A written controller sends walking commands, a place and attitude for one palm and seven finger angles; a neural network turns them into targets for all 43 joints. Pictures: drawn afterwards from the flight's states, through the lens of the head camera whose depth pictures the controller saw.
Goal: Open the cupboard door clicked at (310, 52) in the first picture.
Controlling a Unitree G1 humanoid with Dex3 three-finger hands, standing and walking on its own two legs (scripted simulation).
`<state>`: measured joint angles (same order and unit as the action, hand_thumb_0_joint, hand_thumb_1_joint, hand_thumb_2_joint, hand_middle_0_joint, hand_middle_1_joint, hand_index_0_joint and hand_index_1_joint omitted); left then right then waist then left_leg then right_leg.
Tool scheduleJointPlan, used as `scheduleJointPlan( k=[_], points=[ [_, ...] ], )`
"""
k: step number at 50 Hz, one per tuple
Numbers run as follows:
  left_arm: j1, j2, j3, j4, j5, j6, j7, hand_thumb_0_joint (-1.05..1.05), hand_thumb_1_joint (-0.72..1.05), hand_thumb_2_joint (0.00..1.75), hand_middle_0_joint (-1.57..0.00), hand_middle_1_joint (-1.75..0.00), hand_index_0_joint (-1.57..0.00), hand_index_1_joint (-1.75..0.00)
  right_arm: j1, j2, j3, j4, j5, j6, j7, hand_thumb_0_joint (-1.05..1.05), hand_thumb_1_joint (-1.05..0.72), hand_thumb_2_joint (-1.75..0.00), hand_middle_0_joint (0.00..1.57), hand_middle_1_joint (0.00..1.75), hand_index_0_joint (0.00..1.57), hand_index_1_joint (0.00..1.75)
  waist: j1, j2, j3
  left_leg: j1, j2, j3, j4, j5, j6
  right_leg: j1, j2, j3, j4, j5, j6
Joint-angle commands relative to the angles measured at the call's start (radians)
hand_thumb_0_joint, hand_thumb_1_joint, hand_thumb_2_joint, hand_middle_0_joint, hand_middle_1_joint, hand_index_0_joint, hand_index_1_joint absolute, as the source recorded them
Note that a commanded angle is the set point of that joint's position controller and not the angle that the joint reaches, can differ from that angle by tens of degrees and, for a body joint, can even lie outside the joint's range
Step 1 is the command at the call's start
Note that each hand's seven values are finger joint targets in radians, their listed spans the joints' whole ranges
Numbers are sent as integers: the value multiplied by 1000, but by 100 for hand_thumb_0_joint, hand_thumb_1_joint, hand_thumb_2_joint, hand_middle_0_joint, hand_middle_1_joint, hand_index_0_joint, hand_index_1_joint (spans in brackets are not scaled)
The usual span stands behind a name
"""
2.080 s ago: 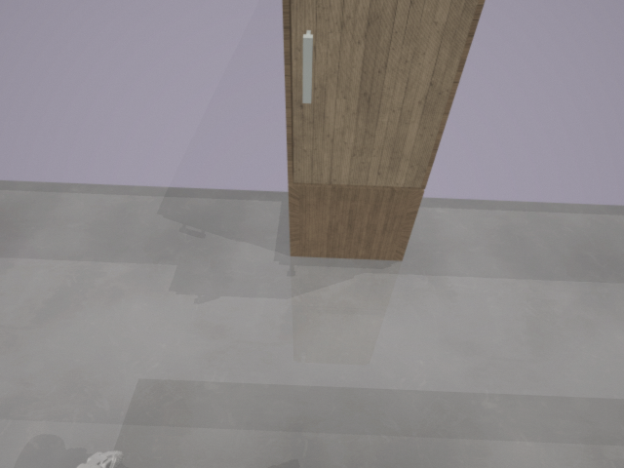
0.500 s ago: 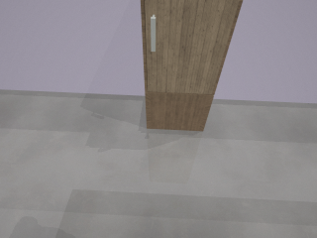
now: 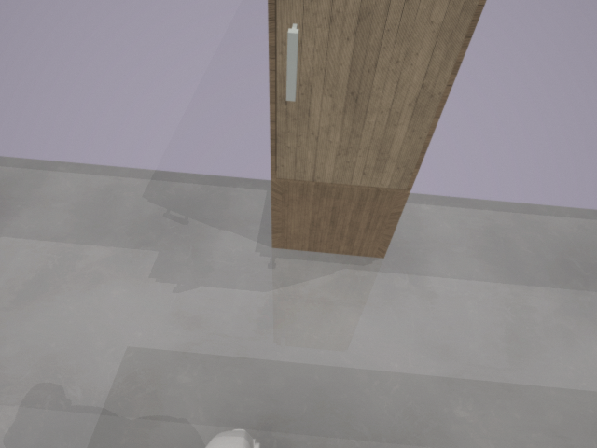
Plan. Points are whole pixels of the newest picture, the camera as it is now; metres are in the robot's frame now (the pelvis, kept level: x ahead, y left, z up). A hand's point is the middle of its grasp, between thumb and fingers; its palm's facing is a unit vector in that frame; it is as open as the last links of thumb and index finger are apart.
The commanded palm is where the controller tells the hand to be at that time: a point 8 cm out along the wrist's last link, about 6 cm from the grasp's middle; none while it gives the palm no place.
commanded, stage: take the last steps up to it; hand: left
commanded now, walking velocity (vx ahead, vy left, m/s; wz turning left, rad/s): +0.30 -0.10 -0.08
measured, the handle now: (292, 63) +0.92 +0.11 +0.06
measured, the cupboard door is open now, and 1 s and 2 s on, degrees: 0 0 0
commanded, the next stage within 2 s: come to a stop and stand still in 0.80 s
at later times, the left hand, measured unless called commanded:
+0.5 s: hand (216, 358) +0.27 +0.17 -0.15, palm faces -0.08 -0.98 -0.20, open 7.3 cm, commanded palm none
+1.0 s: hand (245, 362) +0.29 +0.12 -0.19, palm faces +0.05 -0.99 -0.10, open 7.3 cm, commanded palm none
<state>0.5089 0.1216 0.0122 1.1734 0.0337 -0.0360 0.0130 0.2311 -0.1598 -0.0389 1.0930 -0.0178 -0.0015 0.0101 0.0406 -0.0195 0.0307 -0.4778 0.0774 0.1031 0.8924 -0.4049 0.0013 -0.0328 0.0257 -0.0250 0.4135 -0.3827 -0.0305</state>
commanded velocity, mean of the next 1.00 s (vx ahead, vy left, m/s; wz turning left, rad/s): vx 0.18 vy -0.08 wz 0.00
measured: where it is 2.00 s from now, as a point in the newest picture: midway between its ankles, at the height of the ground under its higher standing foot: (317, 429)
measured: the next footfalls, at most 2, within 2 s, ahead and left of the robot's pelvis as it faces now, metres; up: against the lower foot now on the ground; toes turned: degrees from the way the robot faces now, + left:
left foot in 0.08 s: +0.15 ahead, +0.12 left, +0.00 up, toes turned +8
right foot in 0.56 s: +0.30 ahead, -0.17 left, +0.00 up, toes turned -12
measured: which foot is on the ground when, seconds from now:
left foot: up 0.00-0.06, down 0.08-0.56, up 0.58-0.90, down 0.92-1.00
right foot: down 0.00-0.10, up 0.12-0.54, down 0.56-0.92, up 0.94-1.00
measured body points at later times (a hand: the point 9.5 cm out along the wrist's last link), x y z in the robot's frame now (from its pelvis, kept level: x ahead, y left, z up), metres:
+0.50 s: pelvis +0.16 -0.01 +0.00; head +0.18 -0.02 +0.45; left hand +0.28 +0.22 -0.14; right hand +0.08 -0.22 -0.15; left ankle +0.11 +0.11 -0.73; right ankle +0.26 -0.16 -0.71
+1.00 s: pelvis +0.34 -0.04 +0.00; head +0.35 +0.00 +0.44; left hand +0.29 +0.17 -0.18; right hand +0.41 -0.27 -0.13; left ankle +0.38 +0.03 -0.73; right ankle +0.27 -0.16 -0.70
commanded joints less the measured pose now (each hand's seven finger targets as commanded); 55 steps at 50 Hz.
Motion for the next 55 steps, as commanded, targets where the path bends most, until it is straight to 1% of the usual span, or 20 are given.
scheduleJointPlan(
  k=[1, 3, 4, 5, 6, 8, 12, 21, 25, 26, 27, 28, 30, 32, 34, 44, 46, 47, 51, 55],
  points=[
    [-4, 164, 38, -21, -6, -25, 14, 0, 90, 90, -20, -30, -20, -30, -15, -37, -13, -74, 5, -47, -3, 0, -90, -90, 20, 30, 20, 30, -77, -90, 71, 178, -27, 62, -222, 154, 13, -175, -198, 126, -82, 437, -113],
    [5, 135, 40, -21, -16, -23, 10, 0, 90, 90, -20, -30, -20, -30, 210, -98, -30, 2, -2, -59, -25, 0, -90, -90, 20, 30, 20, 30, -161, 15, -49, 527, 7, 5, -363, 219, 36, -287, -130, 67, 232, 486, -67],
    [49, 76, 37, -35, -24, -20, 2, 0, 90, 90, -20, -30, -20, -30, 338, -212, -59, 32, -19, -68, -37, 0, -90, -90, 20, 30, 20, 30, -185, 271, -158, 698, 289, -373, -471, 187, 134, -470, -24, -30, 552, 148, -10],
    [10, 85, 36, -76, -19, -21, -3, 0, 90, 90, -20, -30, -20, -30, 380, -264, -62, 38, -8, -58, -42, 0, -90, -90, 20, 30, 20, 30, -176, 281, -159, 640, 447, -601, -643, 115, 212, -539, 14, 4, 774, -169, -10],
    [-47, 93, 36, -91, -9, -9, -1, 0, 90, 90, -20, -30, -20, -30, 299, -248, -59, 22, -3, -54, -46, 0, -90, -90, 20, 30, 20, 30, -150, 189, -84, 497, 470, -626, -690, -36, 229, -577, -45, 44, 893, -151, -18],
    [-100, 68, 44, -87, 3, 5, -18, 0, 90, 90, -20, -30, -20, -30, 141, -130, -31, -18, -7, -63, -46, 0, -90, -90, 20, 30, 20, 30, -82, 101, 111, 257, 364, -434, -739, -91, 168, -600, -128, 48, 888, 11, 0],
    [-34, 21, 45, -78, 5, 34, -30, 0, 90, 90, -20, -30, -20, -30, 96, -82, -22, -33, -8, -80, -44, 0, -90, -90, 20, 30, 20, 30, -18, 125, 70, 162, 243, -136, -719, 96, 124, -489, -152, 0, 726, 125, 35],
    [-345, 68, 56, -201, -3, 27, -42, 0, 90, 90, -20, -30, -20, -30, 193, -126, -45, -10, -17, -65, -31, 0, -90, -90, 20, 30, 20, 30, -83, 128, 123, 259, 246, -97, -717, 164, 140, -461, -145, -72, 292, 176, 58],
    [-253, 105, 69, -174, -4, 9, -42, 0, 90, 90, -20, -30, -20, -30, 158, -144, -49, -10, -21, -51, -29, 0, -90, -90, 20, 30, 20, 30, -20, 110, 44, 243, 211, -56, -534, 173, 92, -197, -82, -128, 112, 182, 34],
    [-148, 148, 77, -138, -1, -2, -36, 0, 90, 90, -20, -30, -20, -30, 165, -124, -46, -8, -15, -50, -23, 0, -90, -90, 20, 30, 20, 30, 26, 11, -12, 173, 151, -5, -351, 224, 62, -20, -79, -104, 58, 163, 11],
    [-23, 240, 98, -101, 4, -16, -24, 0, 90, 90, -20, -30, -20, -30, 182, -68, -31, -19, -5, -53, -13, 0, -90, -90, 20, 30, 20, 30, 77, -195, -104, -10, 60, 96, -47, 75, 20, 178, -290, 144, -26, 30, -58],
    [59, 321, 107, -88, -9, -17, -14, 0, 90, 90, -20, -30, -20, -30, 127, -37, -16, -72, 3, -52, -14, 0, -90, -90, 20, 30, 20, 30, 92, -303, -131, -171, -28, 36, 212, -213, 15, 222, -452, 431, -149, 64, -134],
    [-69, 272, 95, -114, -13, -18, -4, 0, 90, 90, -20, -30, -20, -30, 66, -65, -31, -83, 1, -50, -14, 0, -90, -90, 20, 30, 20, 30, 57, -225, -88, -226, 37, -74, 394, -91, 26, 83, -442, 400, -205, -61, -171],
    [-201, 171, 65, -146, -9, -19, 6, 0, 90, 90, -20, -30, -20, -30, 71, -49, -31, -57, -11, -35, -9, 0, -90, -90, 20, 30, 20, 30, -19, -75, 7, -131, 85, -76, 322, 34, 13, -129, -360, 179, -211, 44, -126],
    [-210, 131, 47, -141, -6, -29, 7, 0, 90, 90, -20, -30, -20, -30, 126, -20, -24, -38, -14, -19, -7, 0, -90, -90, 20, 30, 20, 30, -59, -102, 19, -53, 73, -46, 223, 75, -4, -208, -310, 60, -211, 198, -110],
    [-164, 151, 49, -94, -16, -15, 2, 0, 90, 90, -20, -30, -20, -30, 142, -42, -10, -40, -8, -45, -5, 0, -90, -90, 20, 30, 20, 30, -96, -16, 2, 330, 1, 42, -385, 219, -2, -255, -226, -30, -29, 177, -76],
    [-114, 63, 32, -115, -24, -3, -7, 0, 90, 90, -20, -30, -20, -30, 245, -197, -36, -22, -14, -49, -25, 0, -90, -90, 20, 30, 20, 30, -112, 354, -38, 500, 307, -368, -590, 322, 128, -471, -57, -146, 362, -105, 23],
    [-141, 87, 29, -124, -13, 7, 3, 0, 90, 90, -20, -30, -20, -30, 229, -194, -30, -19, -12, -39, -41, 0, -90, -90, 20, 30, 20, 30, -117, 333, -33, 452, 357, -426, -640, 424, 171, -476, -56, -66, 509, -233, 29],
    [-108, 65, 20, -59, -20, 35, 10, 0, 90, 90, -20, -30, -20, -30, 1, -106, 10, -47, 3, -43, -68, 0, -90, -90, 20, 30, 20, 30, -21, 118, -6, 329, 253, -160, -577, 912, 160, -339, -130, 13, 460, -62, 64],
    [-128, 87, 40, -107, -9, 76, 18, 0, 90, 90, -20, -30, -20, -30, 9, -154, -31, -56, 8, -17, -73, 0, -90, -90, 20, 30, 20, 30, -42, 103, -71, 411, 268, -118, -536, 989, 180, -380, -101, -8, 501, -24, 74]
  ],
)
